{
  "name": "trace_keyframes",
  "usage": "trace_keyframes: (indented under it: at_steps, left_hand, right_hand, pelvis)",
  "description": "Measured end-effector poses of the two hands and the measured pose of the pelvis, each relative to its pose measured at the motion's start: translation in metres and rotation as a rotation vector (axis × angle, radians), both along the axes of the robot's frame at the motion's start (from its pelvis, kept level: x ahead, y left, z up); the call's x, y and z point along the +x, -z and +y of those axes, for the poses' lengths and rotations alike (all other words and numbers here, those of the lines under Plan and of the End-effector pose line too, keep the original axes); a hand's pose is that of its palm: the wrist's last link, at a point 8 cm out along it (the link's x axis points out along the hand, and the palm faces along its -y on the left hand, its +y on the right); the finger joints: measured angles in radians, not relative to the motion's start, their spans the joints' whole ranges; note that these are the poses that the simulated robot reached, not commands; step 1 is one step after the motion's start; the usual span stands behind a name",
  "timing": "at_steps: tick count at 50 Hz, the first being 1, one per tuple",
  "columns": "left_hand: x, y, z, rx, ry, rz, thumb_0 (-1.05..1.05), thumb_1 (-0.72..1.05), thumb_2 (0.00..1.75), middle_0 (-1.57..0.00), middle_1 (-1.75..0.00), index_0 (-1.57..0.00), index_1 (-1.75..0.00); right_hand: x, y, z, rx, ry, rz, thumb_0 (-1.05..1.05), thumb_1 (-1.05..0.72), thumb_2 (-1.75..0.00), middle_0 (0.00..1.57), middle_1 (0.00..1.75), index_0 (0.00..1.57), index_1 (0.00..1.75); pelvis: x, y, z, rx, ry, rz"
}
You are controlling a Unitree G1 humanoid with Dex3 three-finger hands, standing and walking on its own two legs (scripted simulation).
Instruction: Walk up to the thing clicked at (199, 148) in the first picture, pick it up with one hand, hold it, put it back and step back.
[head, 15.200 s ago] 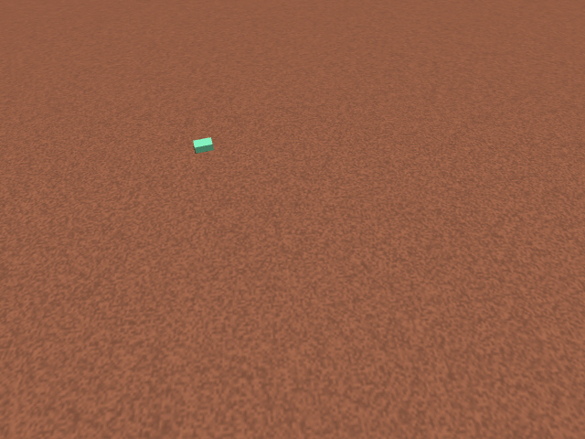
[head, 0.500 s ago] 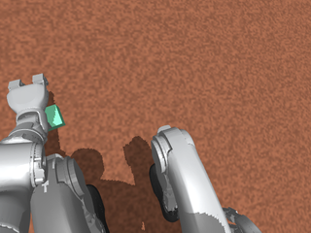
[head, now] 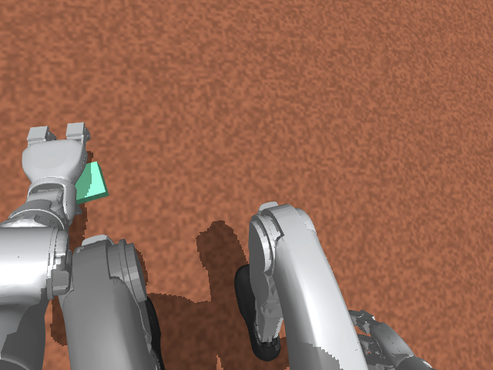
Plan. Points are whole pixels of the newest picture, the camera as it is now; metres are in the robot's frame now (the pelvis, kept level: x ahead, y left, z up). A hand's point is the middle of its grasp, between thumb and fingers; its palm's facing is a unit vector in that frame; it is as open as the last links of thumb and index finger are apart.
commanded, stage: rest palm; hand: left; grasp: from above
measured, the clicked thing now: (77, 185) +0.45 +0.25 -0.30
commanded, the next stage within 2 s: close in 1.70 s
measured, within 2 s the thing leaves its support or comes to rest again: neither
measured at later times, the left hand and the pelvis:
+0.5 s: hand (68, 183) +0.44 +0.25 -0.25, palm faces -0.48 -0.11 -0.87, open 14.2 cm; pelvis +0.01 +0.00 -0.01, yaw -3 degrees
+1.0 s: hand (65, 183) +0.45 +0.26 -0.26, palm faces -0.47 -0.10 -0.87, open 14.3 cm; pelvis +0.00 +0.01 -0.01, yaw -5 degrees
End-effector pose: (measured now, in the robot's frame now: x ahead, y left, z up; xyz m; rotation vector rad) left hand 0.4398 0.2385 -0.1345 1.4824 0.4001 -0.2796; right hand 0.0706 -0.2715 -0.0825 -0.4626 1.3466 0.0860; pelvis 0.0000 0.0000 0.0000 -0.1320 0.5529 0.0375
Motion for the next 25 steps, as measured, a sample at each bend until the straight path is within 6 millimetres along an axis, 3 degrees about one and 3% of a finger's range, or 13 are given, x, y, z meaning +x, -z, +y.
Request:
trace_keyframes:
  at_steps: [9, 17, 25]
  left_hand:
    - [0.006, 0.027, 0.011, 0.025, -0.109, 0.043, 0.0, -0.55, 1.0, -0.1, -0.97, -0.08, -0.99]
    - [0.01, 0.051, 0.025, 0.02, -0.123, 0.112, 0.0, -0.54, 0.99, -0.09, -0.99, -0.07, -1.0]
    - [0.012, 0.056, 0.017, -0.016, -0.052, 0.076, -0.01, -0.53, 0.98, -0.09, -1.0, -0.08, -1.0]
  right_hand:
    - [-0.029, 0.004, 0.001, 0.025, -0.017, 0.076, 0.0, -0.91, -0.9, 0.19, 0.3, 0.2, 0.3]
    - [-0.06, 0.009, 0.021, 0.092, -0.004, 0.201, 0.0, -0.91, -0.9, 0.19, 0.3, 0.2, 0.3]
    - [-0.055, 0.007, 0.034, 0.142, -0.059, 0.207, 0.0, -0.91, -0.9, 0.2, 0.3, 0.2, 0.3]
  pelvis:
    - [-0.002, 0.008, 0.001, -0.005, 0.012, -0.001]
    - [0.006, 0.014, 0.001, -0.018, 0.019, -0.01]
    - [0.01, 0.013, 0.002, -0.042, 0.03, -0.024]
